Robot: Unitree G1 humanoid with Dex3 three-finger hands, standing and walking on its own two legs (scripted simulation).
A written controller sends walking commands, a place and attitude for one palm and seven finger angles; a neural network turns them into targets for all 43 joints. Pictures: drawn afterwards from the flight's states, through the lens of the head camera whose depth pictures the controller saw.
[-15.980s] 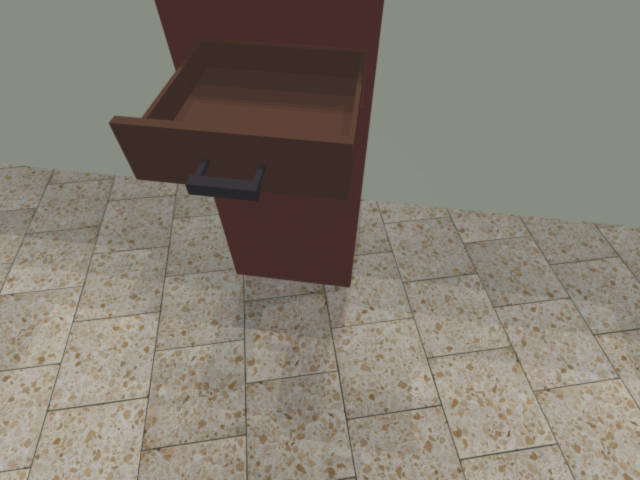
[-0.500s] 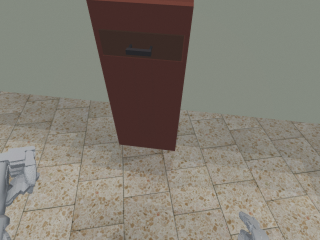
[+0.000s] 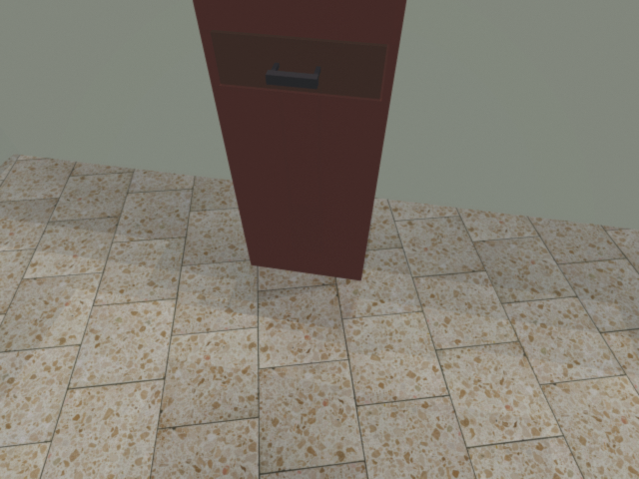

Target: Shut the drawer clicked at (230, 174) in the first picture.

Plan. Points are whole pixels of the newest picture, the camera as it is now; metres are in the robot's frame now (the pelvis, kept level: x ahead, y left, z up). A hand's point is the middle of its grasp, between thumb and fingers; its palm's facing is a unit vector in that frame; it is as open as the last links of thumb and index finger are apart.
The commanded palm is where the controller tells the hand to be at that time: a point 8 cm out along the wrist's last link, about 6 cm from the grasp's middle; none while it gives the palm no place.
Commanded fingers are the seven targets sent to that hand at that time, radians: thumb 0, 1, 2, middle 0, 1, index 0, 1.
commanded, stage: let the arm hang, fingers relaxed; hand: left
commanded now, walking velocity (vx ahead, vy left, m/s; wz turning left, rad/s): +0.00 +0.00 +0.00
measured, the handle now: (294, 74) +0.89 +0.11 +0.05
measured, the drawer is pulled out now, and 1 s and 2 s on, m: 0.00 0.00 0.00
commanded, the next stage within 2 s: look to check the result in 0.58 s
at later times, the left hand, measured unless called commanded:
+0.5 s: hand out of the picture -0.01 +0.15 -0.18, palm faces +0.02 -0.99 -0.16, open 7.3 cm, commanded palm none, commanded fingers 0.00 0.90 0.90 -0.20 -0.30 -0.20 -0.30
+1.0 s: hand out of the picture +0.01 +0.15 -0.17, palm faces +0.02 -0.98 -0.19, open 7.4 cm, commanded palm none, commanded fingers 0.00 0.90 0.90 -0.20 -0.30 -0.20 -0.30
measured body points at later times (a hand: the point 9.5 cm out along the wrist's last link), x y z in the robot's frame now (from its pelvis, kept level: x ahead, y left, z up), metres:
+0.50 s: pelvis +0.00 +0.00 +0.00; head +0.01 -0.01 +0.45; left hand -0.01 +0.20 -0.16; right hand -0.03 -0.20 -0.17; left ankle +0.03 +0.11 -0.74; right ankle +0.01 -0.11 -0.74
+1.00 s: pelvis +0.02 -0.01 +0.00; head +0.03 -0.02 +0.45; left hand +0.01 +0.20 -0.16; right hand +0.00 -0.22 -0.17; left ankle +0.03 +0.11 -0.74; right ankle +0.01 -0.11 -0.74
